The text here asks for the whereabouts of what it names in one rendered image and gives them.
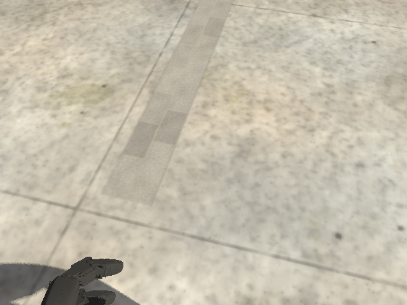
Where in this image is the left robot hand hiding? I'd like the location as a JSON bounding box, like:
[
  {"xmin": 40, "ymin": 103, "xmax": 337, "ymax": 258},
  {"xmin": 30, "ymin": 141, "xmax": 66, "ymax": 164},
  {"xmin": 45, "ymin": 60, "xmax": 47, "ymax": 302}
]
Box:
[{"xmin": 41, "ymin": 257, "xmax": 123, "ymax": 305}]

